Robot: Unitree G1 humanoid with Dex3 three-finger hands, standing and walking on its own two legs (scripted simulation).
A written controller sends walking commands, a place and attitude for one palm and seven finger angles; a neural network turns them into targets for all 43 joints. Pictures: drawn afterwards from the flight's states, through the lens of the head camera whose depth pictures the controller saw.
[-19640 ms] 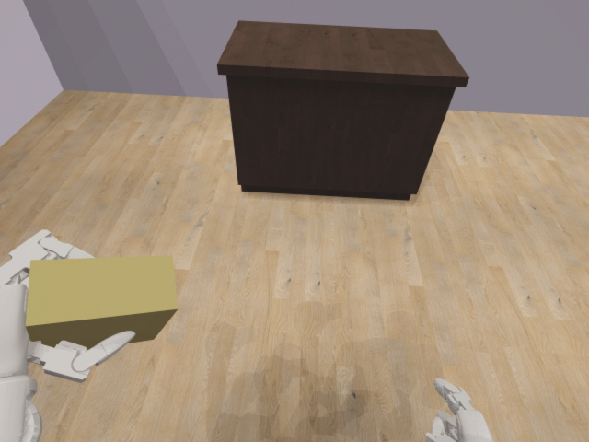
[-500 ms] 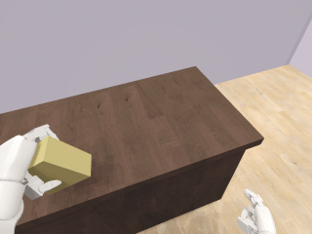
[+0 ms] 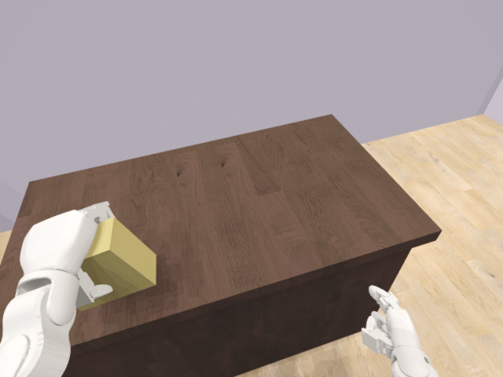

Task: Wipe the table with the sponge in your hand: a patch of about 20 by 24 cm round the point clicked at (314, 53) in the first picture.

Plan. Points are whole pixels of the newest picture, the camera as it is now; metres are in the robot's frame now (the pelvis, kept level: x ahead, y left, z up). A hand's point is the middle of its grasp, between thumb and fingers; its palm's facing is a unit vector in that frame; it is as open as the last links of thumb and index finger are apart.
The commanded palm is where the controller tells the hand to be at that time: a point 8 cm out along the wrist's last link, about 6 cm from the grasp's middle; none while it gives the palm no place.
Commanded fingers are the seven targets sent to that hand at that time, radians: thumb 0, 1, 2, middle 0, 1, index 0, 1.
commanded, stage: turn the palm down, sponge in hand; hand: left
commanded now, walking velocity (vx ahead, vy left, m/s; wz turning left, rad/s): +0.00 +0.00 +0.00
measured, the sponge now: (105, 272) +0.22 +0.28 +0.07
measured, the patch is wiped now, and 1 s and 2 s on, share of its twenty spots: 0.00 0.00 0.00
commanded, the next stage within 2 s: move the sponge above the wiping area in 0.66 s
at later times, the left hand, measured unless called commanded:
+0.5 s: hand (101, 260) +0.22 +0.27 +0.11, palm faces +0.05 -0.08 -1.00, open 9.9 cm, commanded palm +0.19 +0.26 +0.18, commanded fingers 0.00 0.10 1.30 -1.20 -1.60 -1.20 -1.60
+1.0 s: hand (100, 260) +0.22 +0.28 +0.10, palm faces +0.03 -0.09 -1.00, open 9.9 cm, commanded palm +0.20 +0.27 +0.17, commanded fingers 0.00 0.10 1.30 -1.20 -1.60 -1.20 -1.60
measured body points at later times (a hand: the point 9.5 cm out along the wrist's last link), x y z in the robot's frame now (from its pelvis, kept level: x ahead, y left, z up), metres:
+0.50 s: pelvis +0.00 -0.02 +0.00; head -0.02 -0.07 +0.45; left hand +0.21 +0.27 +0.16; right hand +0.26 -0.21 -0.08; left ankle +0.03 +0.13 -0.74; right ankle +0.00 -0.13 -0.74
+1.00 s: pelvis +0.00 -0.01 +0.00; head -0.02 -0.06 +0.45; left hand +0.22 +0.28 +0.15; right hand +0.25 -0.21 -0.08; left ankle +0.03 +0.13 -0.74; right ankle +0.00 -0.13 -0.74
